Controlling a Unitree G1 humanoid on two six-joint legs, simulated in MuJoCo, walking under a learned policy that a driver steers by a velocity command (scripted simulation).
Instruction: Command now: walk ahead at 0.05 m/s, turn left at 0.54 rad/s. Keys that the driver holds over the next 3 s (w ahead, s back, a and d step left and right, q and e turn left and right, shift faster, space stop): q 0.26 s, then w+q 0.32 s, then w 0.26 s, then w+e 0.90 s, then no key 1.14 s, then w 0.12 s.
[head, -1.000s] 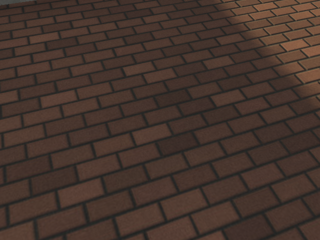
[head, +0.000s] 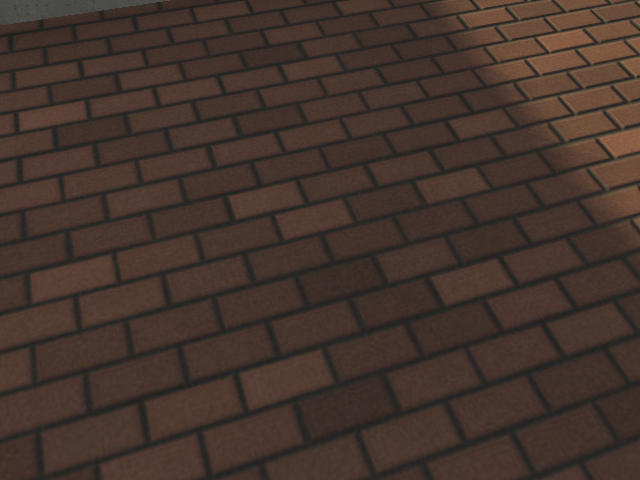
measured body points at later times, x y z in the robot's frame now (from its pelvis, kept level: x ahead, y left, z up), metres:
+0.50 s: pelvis +0.02 -0.04 +0.02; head +0.03 -0.06 +0.47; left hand -0.01 +0.26 -0.09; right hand +0.22 -0.26 -0.10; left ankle +0.02 +0.08 -0.66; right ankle +0.02 -0.14 -0.73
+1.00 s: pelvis +0.17 +0.10 +0.01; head +0.18 +0.12 +0.46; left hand +0.04 +0.32 -0.13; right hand +0.39 -0.07 -0.10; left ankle +0.14 +0.17 -0.73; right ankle +0.15 -0.07 -0.64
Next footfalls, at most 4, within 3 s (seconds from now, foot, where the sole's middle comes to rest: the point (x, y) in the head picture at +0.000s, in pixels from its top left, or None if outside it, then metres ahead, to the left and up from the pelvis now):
0.38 right None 0.06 -0.13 -0.76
0.86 left None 0.17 0.19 -0.76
1.38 right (246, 439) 0.53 0.15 -0.76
1.88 left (175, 314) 0.82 0.33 -0.76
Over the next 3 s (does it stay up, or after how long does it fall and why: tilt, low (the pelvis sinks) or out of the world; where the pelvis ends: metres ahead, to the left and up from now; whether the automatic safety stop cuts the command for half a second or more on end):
stays up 0.76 0.23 0.02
